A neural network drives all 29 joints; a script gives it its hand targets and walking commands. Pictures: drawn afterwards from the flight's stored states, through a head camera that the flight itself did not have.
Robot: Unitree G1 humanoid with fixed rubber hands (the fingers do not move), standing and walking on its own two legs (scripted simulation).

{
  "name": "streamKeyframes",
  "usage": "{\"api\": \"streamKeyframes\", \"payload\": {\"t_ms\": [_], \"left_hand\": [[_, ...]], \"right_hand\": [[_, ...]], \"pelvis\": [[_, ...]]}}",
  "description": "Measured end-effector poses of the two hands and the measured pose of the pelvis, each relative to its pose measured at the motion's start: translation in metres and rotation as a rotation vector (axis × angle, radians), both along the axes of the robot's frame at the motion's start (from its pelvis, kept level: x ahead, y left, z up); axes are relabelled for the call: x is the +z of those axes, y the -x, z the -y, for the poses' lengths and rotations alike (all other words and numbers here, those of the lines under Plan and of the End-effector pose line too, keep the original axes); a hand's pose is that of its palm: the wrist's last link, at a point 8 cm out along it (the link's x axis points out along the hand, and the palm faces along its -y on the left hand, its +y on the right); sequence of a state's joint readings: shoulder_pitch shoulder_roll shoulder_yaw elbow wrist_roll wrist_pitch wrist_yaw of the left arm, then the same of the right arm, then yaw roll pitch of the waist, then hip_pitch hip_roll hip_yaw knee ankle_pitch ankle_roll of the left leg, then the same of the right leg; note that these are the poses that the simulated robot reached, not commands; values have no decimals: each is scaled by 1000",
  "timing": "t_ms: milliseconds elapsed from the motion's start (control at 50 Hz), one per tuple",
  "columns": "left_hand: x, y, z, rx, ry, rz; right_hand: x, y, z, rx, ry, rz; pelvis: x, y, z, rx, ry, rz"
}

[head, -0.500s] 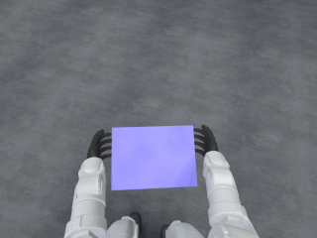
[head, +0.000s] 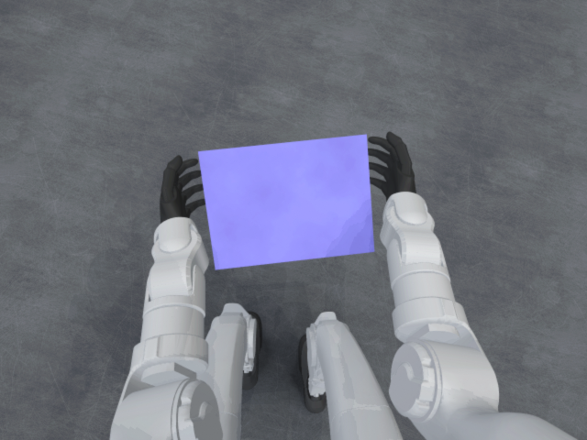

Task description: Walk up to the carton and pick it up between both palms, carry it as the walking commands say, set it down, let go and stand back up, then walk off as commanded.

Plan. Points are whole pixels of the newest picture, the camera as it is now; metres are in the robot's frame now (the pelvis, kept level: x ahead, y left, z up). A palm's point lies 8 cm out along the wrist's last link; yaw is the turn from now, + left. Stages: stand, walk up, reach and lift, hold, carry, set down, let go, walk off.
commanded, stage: set down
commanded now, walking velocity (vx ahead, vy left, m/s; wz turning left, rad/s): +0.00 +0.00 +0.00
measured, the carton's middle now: (287, 195) +0.45 +0.00 -0.15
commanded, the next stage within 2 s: none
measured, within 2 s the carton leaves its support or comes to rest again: neither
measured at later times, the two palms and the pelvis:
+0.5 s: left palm (198, 213) +0.42 +0.15 -0.16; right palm (378, 192) +0.46 -0.16 -0.14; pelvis +0.02 -0.01 -0.06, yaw +0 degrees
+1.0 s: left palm (204, 213) +0.44 +0.15 -0.24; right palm (362, 196) +0.48 -0.15 -0.22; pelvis +0.00 +0.00 -0.14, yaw -1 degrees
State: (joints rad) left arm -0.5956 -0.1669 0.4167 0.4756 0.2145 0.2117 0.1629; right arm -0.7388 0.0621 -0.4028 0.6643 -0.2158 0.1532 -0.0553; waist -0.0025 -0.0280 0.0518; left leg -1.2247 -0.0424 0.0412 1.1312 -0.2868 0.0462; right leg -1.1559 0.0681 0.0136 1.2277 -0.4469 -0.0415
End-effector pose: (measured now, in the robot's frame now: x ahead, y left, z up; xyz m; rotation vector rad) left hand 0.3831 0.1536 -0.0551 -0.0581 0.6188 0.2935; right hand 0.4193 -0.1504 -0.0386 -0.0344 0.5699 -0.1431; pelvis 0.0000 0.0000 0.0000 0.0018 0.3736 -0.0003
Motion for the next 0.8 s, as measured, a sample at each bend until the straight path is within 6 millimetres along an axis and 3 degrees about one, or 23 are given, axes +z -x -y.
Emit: {"api": "streamKeyframes", "payload": {"t_ms": [120, 340, 500, 800], "left_hand": [[-20, -4, -2, 8, 18, -60], [-77, -18, 4, -22, -2, -140], [-100, -36, 6, -44, -16, -100], [-153, -43, -2, -36, -22, -98]], "right_hand": [[-18, -7, -1, 6, -35, -57], [-85, -17, 5, -29, -39, -142], [-103, -36, 6, -47, -29, -93], [-156, -42, -2, -29, -23, -91]], "pelvis": [[-13, -1, 1, -6, -2, -20], [-38, -13, 8, -5, -11, -162], [-64, -21, 9, -9, -15, -242], [-109, -9, 5, -11, -6, -314]]}}
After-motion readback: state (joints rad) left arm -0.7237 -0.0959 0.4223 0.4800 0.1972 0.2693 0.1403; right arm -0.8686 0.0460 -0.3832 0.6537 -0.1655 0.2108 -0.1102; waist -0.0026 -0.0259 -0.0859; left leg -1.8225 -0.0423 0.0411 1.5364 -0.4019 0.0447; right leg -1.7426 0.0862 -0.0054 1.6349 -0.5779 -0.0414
